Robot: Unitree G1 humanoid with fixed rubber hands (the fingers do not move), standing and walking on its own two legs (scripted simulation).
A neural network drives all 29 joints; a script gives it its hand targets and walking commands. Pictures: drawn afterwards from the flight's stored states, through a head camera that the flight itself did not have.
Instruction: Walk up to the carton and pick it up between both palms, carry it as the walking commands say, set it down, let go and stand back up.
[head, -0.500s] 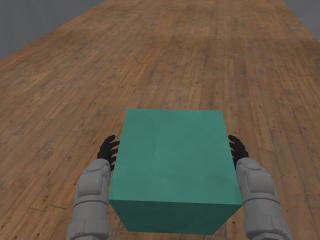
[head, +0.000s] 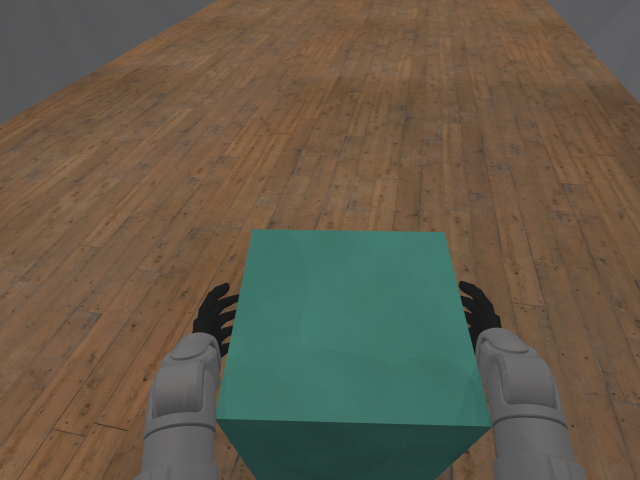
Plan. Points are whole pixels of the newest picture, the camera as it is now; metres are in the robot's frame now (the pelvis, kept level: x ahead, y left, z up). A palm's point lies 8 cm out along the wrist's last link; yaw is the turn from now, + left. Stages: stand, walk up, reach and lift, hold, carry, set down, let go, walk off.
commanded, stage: reach and lift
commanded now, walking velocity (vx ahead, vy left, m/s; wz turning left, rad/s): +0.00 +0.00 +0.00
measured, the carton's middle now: (344, 363) +0.30 +0.00 -0.02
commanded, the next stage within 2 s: hold in 0.68 s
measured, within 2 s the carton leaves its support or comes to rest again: neither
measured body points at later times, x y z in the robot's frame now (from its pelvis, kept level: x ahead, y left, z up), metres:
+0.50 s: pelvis +0.01 +0.00 +0.00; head -0.03 +0.00 +0.45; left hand +0.30 +0.17 +0.04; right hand +0.29 -0.18 +0.03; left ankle +0.00 +0.11 -0.75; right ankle +0.03 -0.11 -0.75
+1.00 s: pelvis -0.01 +0.00 +0.00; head -0.04 +0.00 +0.45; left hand +0.29 +0.18 +0.04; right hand +0.29 -0.18 +0.04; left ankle +0.00 +0.11 -0.75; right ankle +0.03 -0.11 -0.75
